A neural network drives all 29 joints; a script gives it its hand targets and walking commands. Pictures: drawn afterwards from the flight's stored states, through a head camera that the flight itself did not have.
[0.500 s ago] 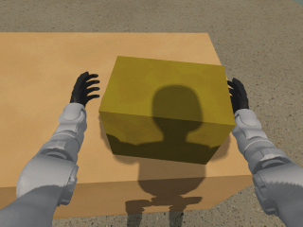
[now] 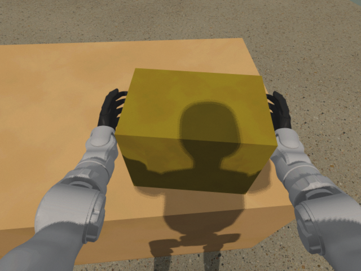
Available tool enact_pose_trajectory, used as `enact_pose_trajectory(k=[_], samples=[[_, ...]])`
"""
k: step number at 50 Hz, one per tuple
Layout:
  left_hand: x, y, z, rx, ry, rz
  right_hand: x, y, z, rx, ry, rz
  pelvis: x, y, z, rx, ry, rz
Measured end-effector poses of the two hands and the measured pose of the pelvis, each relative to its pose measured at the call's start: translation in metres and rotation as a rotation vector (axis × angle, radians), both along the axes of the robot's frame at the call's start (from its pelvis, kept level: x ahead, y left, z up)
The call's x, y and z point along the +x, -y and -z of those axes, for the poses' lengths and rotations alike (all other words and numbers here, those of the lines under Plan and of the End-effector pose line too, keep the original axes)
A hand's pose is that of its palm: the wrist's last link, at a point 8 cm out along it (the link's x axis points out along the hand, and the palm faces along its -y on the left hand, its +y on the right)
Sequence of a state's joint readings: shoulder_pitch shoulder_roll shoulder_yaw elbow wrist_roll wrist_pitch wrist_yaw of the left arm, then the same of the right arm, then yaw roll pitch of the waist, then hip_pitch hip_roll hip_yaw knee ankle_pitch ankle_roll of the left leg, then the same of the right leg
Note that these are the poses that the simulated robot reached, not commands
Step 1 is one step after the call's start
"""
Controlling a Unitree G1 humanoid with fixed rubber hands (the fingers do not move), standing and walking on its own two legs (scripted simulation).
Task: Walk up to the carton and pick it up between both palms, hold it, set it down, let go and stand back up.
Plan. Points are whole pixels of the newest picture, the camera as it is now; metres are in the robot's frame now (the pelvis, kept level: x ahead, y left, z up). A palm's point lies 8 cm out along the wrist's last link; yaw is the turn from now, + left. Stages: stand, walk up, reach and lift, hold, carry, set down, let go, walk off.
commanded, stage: reach and lift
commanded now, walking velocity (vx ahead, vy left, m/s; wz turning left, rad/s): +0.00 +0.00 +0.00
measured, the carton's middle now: (193, 134) +0.45 -0.02 +0.02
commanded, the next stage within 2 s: none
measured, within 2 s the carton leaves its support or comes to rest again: leaves its support in 0.96 s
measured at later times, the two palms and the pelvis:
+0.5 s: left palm (108, 123) +0.45 +0.18 +0.07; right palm (279, 127) +0.42 -0.21 +0.07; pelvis +0.00 +0.01 +0.00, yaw -1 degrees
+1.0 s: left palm (98, 128) +0.42 +0.19 +0.08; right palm (275, 132) +0.40 -0.20 +0.08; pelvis +0.02 +0.01 +0.03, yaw +2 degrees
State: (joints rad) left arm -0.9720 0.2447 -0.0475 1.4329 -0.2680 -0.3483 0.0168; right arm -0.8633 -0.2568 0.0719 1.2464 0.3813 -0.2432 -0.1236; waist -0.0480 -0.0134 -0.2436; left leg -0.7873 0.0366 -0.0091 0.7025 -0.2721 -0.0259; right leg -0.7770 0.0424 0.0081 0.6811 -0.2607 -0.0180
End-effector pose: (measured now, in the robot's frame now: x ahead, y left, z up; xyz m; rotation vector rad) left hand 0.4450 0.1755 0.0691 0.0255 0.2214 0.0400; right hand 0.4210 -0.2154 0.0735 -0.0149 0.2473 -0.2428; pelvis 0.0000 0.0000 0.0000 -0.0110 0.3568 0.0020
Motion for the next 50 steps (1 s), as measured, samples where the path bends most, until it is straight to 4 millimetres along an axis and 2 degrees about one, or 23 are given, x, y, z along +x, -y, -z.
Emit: enact_pose_trajectory(k=[36, 43, 50], samples=[[0.0, 0.001, -0.001, -0.005, 0.016, 0.02, 0.0, -0.001, 0.0, -0.008, -0.009, -0.012, 0.007, -0.007, -0.008, -0.012, 0.014, 0.004], [-0.007, -0.003, -0.004, 0.014, 0.032, 0.021, -0.006, -0.005, -0.003, -0.026, 0.008, -0.017, 0.014, -0.006, -0.018, -0.011, 0.054, -0.017], [-0.021, -0.015, -0.012, 0.049, 0.062, 0.032, -0.02, -0.018, -0.006, -0.033, 0.039, -0.029, 0.024, -0.008, -0.028, -0.012, 0.108, -0.046]])
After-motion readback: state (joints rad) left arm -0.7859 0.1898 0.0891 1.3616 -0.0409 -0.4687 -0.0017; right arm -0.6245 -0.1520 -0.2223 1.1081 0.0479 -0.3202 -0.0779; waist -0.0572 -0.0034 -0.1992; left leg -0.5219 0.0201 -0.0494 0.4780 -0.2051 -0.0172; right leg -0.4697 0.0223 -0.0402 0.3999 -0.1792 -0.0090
